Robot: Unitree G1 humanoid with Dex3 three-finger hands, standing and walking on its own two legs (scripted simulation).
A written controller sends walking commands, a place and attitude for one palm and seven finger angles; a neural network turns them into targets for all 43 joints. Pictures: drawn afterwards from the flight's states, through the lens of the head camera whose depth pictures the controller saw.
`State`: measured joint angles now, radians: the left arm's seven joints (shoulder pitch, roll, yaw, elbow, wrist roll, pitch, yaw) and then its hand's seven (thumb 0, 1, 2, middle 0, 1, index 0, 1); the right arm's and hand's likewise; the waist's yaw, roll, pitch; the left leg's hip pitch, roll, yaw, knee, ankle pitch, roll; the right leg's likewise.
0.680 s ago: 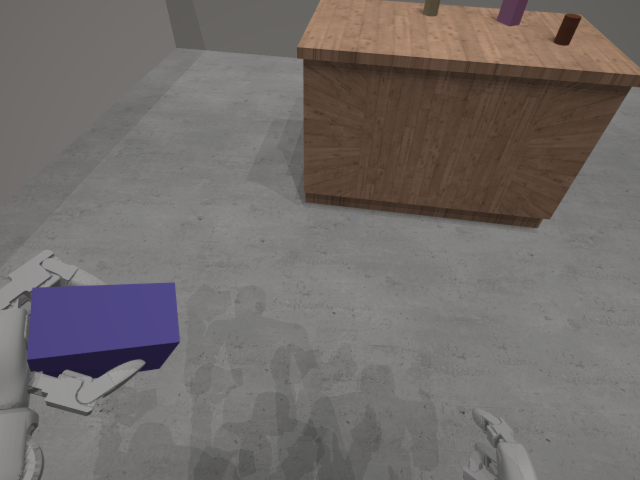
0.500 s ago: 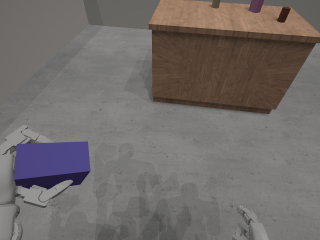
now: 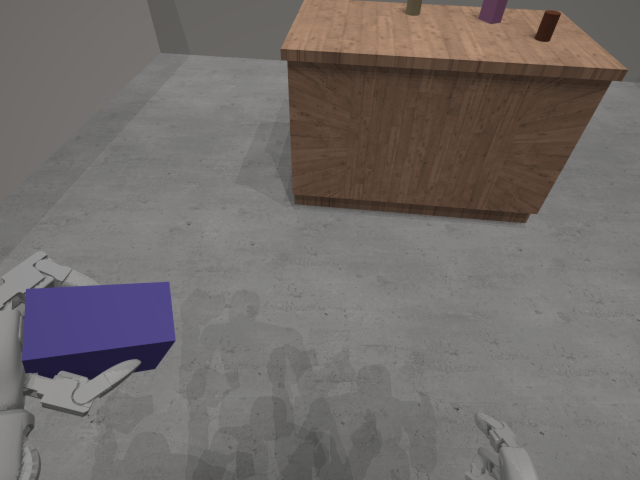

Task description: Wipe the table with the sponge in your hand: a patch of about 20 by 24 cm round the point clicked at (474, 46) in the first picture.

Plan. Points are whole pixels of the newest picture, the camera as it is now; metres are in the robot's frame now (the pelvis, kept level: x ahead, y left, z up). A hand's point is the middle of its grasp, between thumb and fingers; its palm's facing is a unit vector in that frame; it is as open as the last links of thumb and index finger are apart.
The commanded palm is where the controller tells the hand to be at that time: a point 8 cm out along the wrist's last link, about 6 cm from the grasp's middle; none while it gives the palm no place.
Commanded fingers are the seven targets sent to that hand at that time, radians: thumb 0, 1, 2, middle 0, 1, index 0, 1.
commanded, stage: walk to a spot facing it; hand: left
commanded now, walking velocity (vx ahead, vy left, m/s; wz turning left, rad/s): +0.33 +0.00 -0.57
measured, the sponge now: (120, 332) +0.22 +0.22 +0.14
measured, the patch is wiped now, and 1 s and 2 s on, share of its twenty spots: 0.00 0.00 0.00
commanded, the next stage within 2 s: none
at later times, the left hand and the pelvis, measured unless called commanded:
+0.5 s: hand (210, 218) +0.35 +0.16 +0.18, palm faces +0.24 -0.87 -0.44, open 9.9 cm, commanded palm +0.31 +0.21 +0.18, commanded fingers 0.00 0.10 1.30 -1.20 -1.60 -1.20 -1.60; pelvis +0.10 -0.03 +0.00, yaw -11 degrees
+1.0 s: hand (331, 153) +0.51 +0.03 +0.17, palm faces +0.09 -0.87 -0.49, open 9.8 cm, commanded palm +0.47 +0.10 +0.18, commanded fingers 0.00 0.10 1.30 -1.20 -1.60 -1.20 -1.60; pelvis +0.23 -0.12 +0.00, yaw -19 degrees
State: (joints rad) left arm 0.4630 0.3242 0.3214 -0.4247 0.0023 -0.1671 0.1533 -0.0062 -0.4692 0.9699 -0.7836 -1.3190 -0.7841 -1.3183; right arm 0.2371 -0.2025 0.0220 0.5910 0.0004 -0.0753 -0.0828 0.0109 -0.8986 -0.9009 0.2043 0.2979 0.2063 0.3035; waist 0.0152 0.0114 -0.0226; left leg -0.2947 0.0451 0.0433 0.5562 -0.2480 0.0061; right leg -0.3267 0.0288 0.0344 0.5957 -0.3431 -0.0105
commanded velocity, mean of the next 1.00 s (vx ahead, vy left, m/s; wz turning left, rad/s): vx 0.36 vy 0.00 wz -0.27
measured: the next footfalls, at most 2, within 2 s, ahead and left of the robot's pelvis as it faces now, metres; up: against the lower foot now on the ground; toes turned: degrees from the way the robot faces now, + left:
left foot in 0.52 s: +0.22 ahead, +0.10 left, +0.00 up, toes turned -2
right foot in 0.80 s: +0.23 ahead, -0.21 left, +0.00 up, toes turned -28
